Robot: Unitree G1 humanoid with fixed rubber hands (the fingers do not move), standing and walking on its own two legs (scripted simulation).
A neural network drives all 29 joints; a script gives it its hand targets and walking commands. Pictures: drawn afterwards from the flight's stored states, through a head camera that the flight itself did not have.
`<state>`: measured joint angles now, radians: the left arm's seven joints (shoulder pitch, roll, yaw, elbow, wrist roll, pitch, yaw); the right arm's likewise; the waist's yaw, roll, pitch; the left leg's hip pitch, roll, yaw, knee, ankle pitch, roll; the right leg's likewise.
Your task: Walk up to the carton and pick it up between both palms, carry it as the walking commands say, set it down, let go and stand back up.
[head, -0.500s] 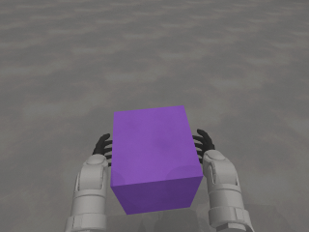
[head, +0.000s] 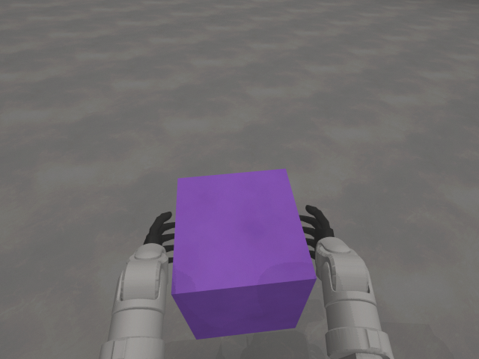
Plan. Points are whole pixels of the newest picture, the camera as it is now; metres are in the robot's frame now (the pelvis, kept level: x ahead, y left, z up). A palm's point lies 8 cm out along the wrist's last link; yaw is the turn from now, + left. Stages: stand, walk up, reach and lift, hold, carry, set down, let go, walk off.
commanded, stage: hold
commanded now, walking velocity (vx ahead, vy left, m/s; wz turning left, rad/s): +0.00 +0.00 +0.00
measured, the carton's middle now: (239, 257) +0.31 +0.00 -0.01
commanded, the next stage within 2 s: carry in 0.74 s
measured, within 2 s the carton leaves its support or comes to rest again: neither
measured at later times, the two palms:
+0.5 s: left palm (153, 254) +0.28 +0.15 +0.04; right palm (322, 246) +0.29 -0.14 +0.05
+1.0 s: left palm (142, 252) +0.28 +0.16 +0.06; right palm (316, 251) +0.28 -0.13 +0.06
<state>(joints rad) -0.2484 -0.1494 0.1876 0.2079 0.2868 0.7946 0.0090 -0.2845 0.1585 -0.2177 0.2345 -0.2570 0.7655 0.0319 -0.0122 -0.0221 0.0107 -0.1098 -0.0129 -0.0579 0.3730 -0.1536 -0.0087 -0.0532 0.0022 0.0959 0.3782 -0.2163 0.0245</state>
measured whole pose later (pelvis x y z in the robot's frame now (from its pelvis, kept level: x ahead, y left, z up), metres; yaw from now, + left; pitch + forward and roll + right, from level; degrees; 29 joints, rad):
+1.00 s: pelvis +0.00 +0.02 -0.02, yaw +0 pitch +3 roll +0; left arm -0.18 -0.14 0.10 -0.02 0.17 0.94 0.07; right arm -0.19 0.14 -0.15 -0.04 -0.13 0.93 -0.05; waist 0.00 0.04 -0.16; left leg -0.41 -0.02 -0.01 0.61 -0.25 0.01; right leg -0.34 -0.01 0.11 0.59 -0.30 0.06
